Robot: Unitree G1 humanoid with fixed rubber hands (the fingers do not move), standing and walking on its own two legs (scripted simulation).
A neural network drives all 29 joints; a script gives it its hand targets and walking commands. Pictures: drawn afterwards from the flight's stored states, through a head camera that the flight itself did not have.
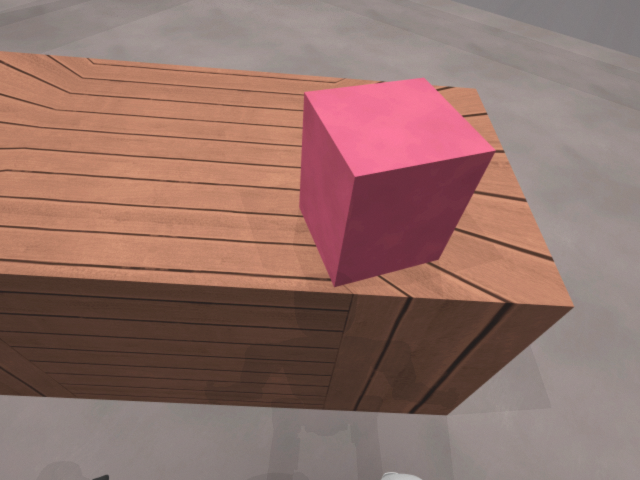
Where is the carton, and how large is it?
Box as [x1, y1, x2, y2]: [299, 78, 495, 286]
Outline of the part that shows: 424,78 304,92 299,207 334,286 438,259 495,150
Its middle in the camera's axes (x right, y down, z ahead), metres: +0.10 -0.10 +0.65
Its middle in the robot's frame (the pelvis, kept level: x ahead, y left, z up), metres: +0.57 -0.08 +0.03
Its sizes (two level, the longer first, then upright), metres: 0.210 0.200 0.250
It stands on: a pedestal, 0.68 m high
